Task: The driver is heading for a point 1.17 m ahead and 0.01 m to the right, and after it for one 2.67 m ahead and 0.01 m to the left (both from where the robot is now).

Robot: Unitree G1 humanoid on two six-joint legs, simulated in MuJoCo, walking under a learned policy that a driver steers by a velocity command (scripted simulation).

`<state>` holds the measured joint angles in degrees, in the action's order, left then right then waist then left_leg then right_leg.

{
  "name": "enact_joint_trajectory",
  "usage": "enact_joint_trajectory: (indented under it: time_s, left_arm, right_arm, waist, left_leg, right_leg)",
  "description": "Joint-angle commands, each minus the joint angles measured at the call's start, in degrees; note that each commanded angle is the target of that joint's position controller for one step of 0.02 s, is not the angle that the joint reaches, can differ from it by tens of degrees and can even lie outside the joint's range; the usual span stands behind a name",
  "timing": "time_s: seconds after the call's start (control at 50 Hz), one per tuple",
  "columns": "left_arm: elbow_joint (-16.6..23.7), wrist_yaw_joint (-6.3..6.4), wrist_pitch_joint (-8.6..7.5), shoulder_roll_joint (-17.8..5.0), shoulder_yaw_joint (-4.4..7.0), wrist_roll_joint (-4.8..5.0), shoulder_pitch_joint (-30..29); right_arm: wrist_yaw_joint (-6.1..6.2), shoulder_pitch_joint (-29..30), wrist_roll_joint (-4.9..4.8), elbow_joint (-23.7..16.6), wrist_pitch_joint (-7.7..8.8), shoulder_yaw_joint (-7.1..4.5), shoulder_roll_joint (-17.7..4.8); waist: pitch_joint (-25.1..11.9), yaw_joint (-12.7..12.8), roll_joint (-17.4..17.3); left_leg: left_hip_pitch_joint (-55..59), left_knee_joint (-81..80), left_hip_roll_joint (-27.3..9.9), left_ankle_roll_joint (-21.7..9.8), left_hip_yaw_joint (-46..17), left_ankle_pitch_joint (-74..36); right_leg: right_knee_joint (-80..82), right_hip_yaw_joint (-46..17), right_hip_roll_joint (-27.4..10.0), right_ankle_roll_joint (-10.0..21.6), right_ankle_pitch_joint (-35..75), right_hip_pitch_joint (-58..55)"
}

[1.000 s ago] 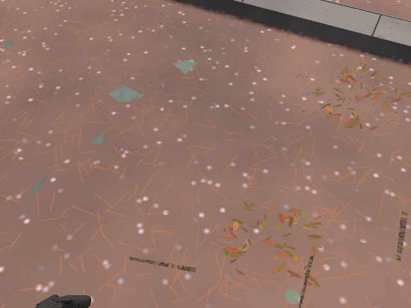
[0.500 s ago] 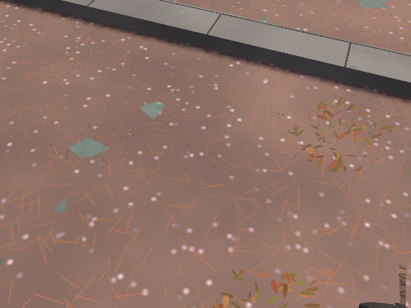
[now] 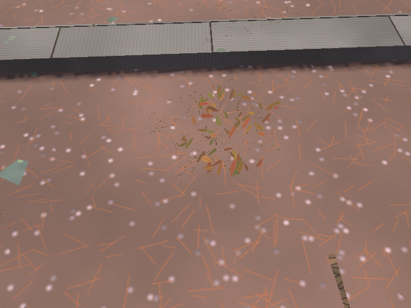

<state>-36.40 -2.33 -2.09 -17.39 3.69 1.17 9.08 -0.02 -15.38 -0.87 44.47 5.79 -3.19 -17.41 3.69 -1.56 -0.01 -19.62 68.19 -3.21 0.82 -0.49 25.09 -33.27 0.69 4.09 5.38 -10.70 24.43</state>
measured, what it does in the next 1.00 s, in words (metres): walks ahead: left foot, then right foot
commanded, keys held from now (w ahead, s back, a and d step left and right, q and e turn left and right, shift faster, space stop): w+e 0.26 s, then w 0.70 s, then w+q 0.04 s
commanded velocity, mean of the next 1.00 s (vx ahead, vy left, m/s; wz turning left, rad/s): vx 0.50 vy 0.00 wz -0.29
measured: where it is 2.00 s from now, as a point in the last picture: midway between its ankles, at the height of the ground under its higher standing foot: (238, 146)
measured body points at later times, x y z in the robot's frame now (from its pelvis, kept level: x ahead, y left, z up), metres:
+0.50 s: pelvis +0.29 +0.04 +0.01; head +0.31 +0.04 +0.46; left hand +0.43 +0.29 -0.11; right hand +0.38 -0.25 -0.08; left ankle +0.36 +0.13 -0.73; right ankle +0.16 -0.07 -0.64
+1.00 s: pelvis +0.54 -0.08 +0.01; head +0.56 -0.10 +0.46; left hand +0.77 +0.13 -0.07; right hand +0.51 -0.37 -0.12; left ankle +0.48 +0.09 -0.64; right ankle +0.57 -0.18 -0.73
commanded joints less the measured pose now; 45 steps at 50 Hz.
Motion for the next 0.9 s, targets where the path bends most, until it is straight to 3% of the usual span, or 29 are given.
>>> enact_joint_trajectory:
  time_s: [0.02,0.08,0.18,0.24,0.3,0.34,0.36,0.38,0.4,0.42,0.44,0.46,0.48,0.52,0.6,0.66,0.74,0.8,0.84,0.86,0.88,0.9]
  left_arm:
    - [3.47,0.8,-1.06,-7.05,2.06,-1.05,3.71]
    - [2.83,1.54,-1.5,-7.48,2.22,-0.89,3.27]
    - [0.48,2.92,-1.0,-8.98,2.74,-0.05,7.3]
    - [-1.08,3.13,-0.61,-9.44,2.95,0.4,10.66]
    - [-2.08,3.35,-0.28,-8.37,2.71,0.28,11.81]
    - [-2.48,3.27,0.04,-7.52,2.49,-0.02,11.4]
    - [-2.35,3.06,-0.02,-5.6,1.79,-0.32,11.58]
    - [-1.37,2.97,-0.12,-2.9,0.62,-1.24,12.13]
    - [-1.03,2.91,-0.78,0.31,-0.35,0.65,20.99]
    - [-2.12,3.1,-1.05,-5.13,0.4,1.13,19.27]
    - [-1.19,3.06,-1.05,-8.12,1.26,1.02,11.93]
    - [-0.14,3.21,-1.06,-7.62,1.1,0.3,7.76]
    - [0.68,3.04,-1.34,-6.84,1.09,-0.51,5.37]
    - [0.42,2.5,-1.45,-4.88,0.91,-0.45,6.4]
    - [1.53,2.19,-1.47,-1.8,-0.25,-0.96,2.54]
    - [2.3,1.66,-2.03,-0.74,-0.89,-0.84,-2.63]
    - [3.75,0.79,-2.54,-1.16,-0.91,-0.17,-8.94]
    - [4.95,0.07,-2.86,-2.25,-0.56,0.0,-11.16]
    - [3.92,0.03,-3.04,-4.01,0.34,-0.28,-6.74]
    - [1.69,0.42,-2.94,-6.11,1.57,-0.63,0.27]
    - [-0.4,1.03,-2.74,-9.3,2.78,-1.06,10.17]
    - [-1.37,1.37,-2.26,-15.53,4.11,-1.75,15.77]
  right_arm:
    - [0.29,2.24,1.3,-6.16,1.86,-1.86,-8.33]
    - [0.35,2.05,1.9,-6.11,0.19,-1.48,-6.29]
    - [-0.26,13.08,1.75,-8.73,0.29,0.07,-2.87]
    - [-1.1,17.57,0.67,-10.01,0.86,-0.08,-3.82]
    - [-1.73,16.55,0.49,-9.87,1.43,-0.88,-5.86]
    - [-1.65,11.85,0.74,-8.69,1.81,-1.55,-6.51]
    - [-1.31,6.82,1.32,-7.64,2.05,-2.37,-7.98]
    - [-0.94,-1.36,2.12,-7.02,2.15,-3.04,-10.82]
    - [-1.38,-6.96,2.18,-3.96,1.34,-4.53,-15.5]
    - [-1.86,-7.29,0.32,-4.1,1.16,-3.38,-10.13]
    - [-1.65,-4.54,0.21,-4.48,0.92,-2.47,-7.09]
    - [-1.54,-1.46,1.01,-5.0,0.55,-1.95,-6.32]
    - [-1.47,0.23,1.3,-4.7,0.32,-1.53,-5.24]
    - [-1.27,1.18,1.63,-4.34,0.49,-0.93,-3.81]
    - [-0.88,-0.54,0.5,-2.52,0.58,-1.58,-6.58]
    - [-0.61,-1.9,0.15,-1.31,-0.02,-1.79,-7.97]
    - [-0.6,-5.99,-0.41,1.0,-0.82,-1.8,-8.86]
    - [-0.36,-7.26,-0.69,2.28,-1.74,-2.05,-9.67]
    - [-0.01,-6.11,-0.82,2.5,-2.38,-2.3,-10.68]
    - [0.14,-5.95,-0.77,2.47,-2.56,-1.98,-9.94]
    - [0.3,-5.35,0.18,1.35,-2.42,-0.92,-7.71]
    - [0.1,-10.83,0.9,-0.61,-1.35,1.1,-1.71]
  waist:
    - [-7.8,1.54,2.41]
    - [-6.21,0.08,2.33]
    - [-3.5,3.96,3.62]
    - [-3.09,5.69,4.33]
    - [-3.56,4.87,5.95]
    - [-4.41,2.3,7.31]
    - [-7.95,-0.11,6.51]
    - [-16.01,-3.34,0.88]
    - [-22.33,-0.26,-18.82]
    - [-18.74,-2.19,-13.35]
    - [-11.04,-3.58,-7.57]
    - [-7.43,-2.62,-3.63]
    - [-4.23,-1.65,-3.14]
    - [-3.96,0.57,-5.87]
    - [-3.04,0.18,-4.9]
    - [-2.35,-1.51,-4.4]
    - [-1.21,-3.7,-4.34]
    - [-0.4,-3.09,-4.84]
    - [-2.85,0.49,-5.17]
    - [-7.38,4.0,-4.23]
    - [-14.81,8.36,-1.8]
    - [-22.9,7.15,12.27]
  left_leg:
    - [-19.25,-1.72,-4.07,-0.19,-4.69,-6.55]
    - [-15.86,-8.03,-3.44,2.12,-3.14,-9.49]
    - [-11.99,-29.27,0.42,3.41,-2.22,-27.88]
    - [-8.88,-35.82,2.39,2.89,-3.03,-30.69]
    - [-7.58,-39.27,2.19,0.94,-4.18,-26.48]
    - [-1.44,-41.6,2.63,-1.44,-2.27,-23.17]
    - [7.1,-42.39,1.59,-3.53,-2.48,-22.78]
    - [21.12,-40.97,-7.3,-7.31,-11.59,-22.28]
    - [38.77,-46.68,-18.52,-17.42,-38.36,-8.53]
    - [37.75,-51.31,-19.16,-16.82,-45.46,6.54]
    - [31.05,-52.15,-16.85,-14.33,-37.16,6.12]
    - [24.62,-52.69,-14.42,-12.99,-30.43,-0.19]
    - [19.49,-53.83,-12.47,-13.26,-25.92,-6.43]
    - [14.8,-55.98,-9.41,-12.69,-19.99,-14.18]
    - [12.92,-59.18,-9.42,-14.43,-13.79,-22.75]
    - [12.49,-59.92,-7.88,-13.11,-8.76,-25.25]
    - [13.95,-58.81,-8.44,-11.96,-6.53,-26.26]
    - [18.57,-56.38,-10.85,-10.88,-7.31,-28.92]
    - [19.82,-50.59,-10.51,-9.39,-5.85,-39.93]
    - [18.08,-42.29,-8.05,-8.06,-3.44,-47.12]
    - [9.57,-28.57,-5.49,-5.96,-1.19,-40.5]
    - [-13.27,-5.98,3.5,-1.58,2.12,-13.03]
  right_leg:
    - [17.97,-24.52,-15.28,11.63,7.78,-20.45]
    - [20.16,-19.91,-13.43,12.3,15.25,-12.64]
    - [19.43,-14.68,-8.77,8.23,10.53,-8.2]
    - [17.67,-18.03,-10.02,7.25,5.93,-9.93]
    - [13.02,-22.22,-12.65,6.05,4.79,-16.01]
    - [8.95,-22.63,-12.36,4.65,9.47,-17.37]
    - [2.12,-20.53,-9.39,3.02,13.97,-16.47]
    - [-13.31,-16.43,-5.97,0.86,6.33,-10.11]
    - [-32.49,-9.62,2.41,-3.56,-19.06,10.41]
    - [-39.28,-12.34,-0.62,-3.99,-21.85,18.37]
    - [-40.71,-11.86,-2.66,-3.9,-16.75,20.54]
    - [-39.33,-9.43,-4.7,-3.94,-12.98,19.22]
    - [-35.92,-8.63,-6.31,-4.06,-10.28,18.67]
    - [-30.98,-7.16,-8.6,-4.22,-7.43,13.87]
    - [-19.81,-4.47,-9.81,-5.64,-2.85,14.24]
    - [-8.97,-3.07,-9.25,-5.98,6.69,11.7]
    - [-0.7,-1.59,-7.33,-5.8,12.52,7.82]
    - [2.82,-1.59,-6.61,-3.82,8.49,7.38]
    - [5.72,0.09,-4.84,-1.87,6.41,-0.34]
    - [6.99,1.28,-3.59,-0.27,6.93,-10.82]
    - [4.7,-4.71,-9.58,2.71,8.02,-26.57]
    - [7.04,-29.68,-24.27,11.5,0.88,-47.56]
